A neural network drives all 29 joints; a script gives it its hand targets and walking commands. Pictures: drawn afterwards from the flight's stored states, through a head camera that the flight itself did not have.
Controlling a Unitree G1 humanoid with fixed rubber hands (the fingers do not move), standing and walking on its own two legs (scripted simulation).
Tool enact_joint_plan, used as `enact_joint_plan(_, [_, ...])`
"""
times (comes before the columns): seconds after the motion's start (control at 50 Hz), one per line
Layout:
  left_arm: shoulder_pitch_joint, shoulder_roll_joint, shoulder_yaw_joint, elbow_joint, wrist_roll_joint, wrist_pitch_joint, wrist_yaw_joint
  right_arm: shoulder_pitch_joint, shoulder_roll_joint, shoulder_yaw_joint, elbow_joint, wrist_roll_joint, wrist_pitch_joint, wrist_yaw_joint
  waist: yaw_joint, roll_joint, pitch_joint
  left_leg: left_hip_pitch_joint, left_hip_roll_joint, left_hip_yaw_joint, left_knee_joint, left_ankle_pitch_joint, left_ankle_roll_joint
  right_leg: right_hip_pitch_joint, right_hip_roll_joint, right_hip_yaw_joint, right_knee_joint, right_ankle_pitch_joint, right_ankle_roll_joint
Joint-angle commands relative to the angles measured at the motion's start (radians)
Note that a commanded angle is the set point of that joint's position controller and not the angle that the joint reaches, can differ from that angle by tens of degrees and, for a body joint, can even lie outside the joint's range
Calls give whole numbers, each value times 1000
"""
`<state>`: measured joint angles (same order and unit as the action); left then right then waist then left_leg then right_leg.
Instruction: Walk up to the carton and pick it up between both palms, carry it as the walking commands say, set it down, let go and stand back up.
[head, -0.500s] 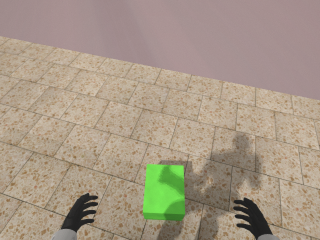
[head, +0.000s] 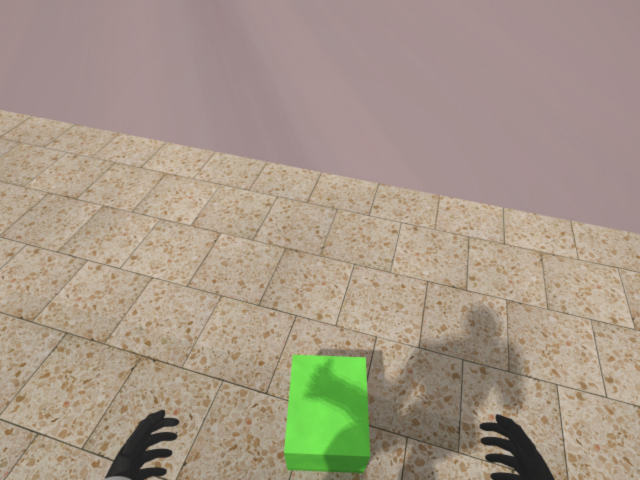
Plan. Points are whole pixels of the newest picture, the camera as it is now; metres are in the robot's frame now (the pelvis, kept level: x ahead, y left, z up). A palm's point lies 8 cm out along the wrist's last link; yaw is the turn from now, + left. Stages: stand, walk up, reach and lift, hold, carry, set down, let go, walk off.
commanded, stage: stand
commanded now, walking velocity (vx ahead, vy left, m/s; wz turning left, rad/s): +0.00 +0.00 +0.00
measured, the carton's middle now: (327, 412) +0.44 -0.01 -0.68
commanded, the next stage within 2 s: none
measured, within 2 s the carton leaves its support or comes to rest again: neither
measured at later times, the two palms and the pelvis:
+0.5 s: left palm out of the picture +0.14 +0.29 -0.09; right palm out of the picture +0.15 -0.29 -0.09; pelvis +0.02 +0.00 +0.00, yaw +1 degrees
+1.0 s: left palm out of the picture +0.10 +0.30 -0.09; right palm out of the picture +0.11 -0.31 -0.09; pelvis +0.00 -0.01 +0.01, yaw +1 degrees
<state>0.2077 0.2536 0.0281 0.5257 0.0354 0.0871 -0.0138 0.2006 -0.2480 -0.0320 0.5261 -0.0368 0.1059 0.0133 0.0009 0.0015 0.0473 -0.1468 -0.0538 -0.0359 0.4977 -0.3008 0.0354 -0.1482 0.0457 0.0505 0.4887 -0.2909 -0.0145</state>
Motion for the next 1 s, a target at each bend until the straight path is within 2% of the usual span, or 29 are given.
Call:
enact_joint_plan(0.0, [-44, 165, 57, -10, 15, -55, 30, -70, -169, -51, -1, -14, -77, -29, 5, 17, -27, -78, 103, -97, -109, 5, -33, -78, -79, 58, -79, 18, 17])
enact_joint_plan(0.08, [-53, 176, 53, 49, 8, -76, 26, -79, -181, -47, 61, -3, -99, -24, 4, 8, -86, -38, 108, -99, -80, 190, -31, -36, -89, 66, -69, 172, 14])
enact_joint_plan(0.14, [-56, 195, 49, 88, 4, -83, 32, -71, -200, -43, 105, 0, -107, -29, 0, 4, -107, -2, 113, -100, -68, 282, -33, -25, -98, 73, -70, 238, 12])
enact_joint_plan(0.34, [-68, 234, 40, 191, -3, -92, 41, -74, -240, -33, 210, 4, -118, -39, 0, 4, -108, 28, 124, -108, -78, 384, -33, 16, -115, 84, -80, 328, 7])
enact_joint_plan(0.56, [-87, 244, 30, 270, -7, -96, 43, -84, -255, -26, 285, 8, -125, -43, 3, 1, -99, 42, 132, -116, -113, 396, -28, 48, -124, 92, -108, 345, 1])
enact_joint_plan(0.98, [-111, 274, 17, 380, -13, -104, 36, -97, -285, -10, 389, 13, -132, -39, 5, -2, -58, 34, 142, -139, -184, 266, -17, 48, -140, 115, -186, 248, -7])
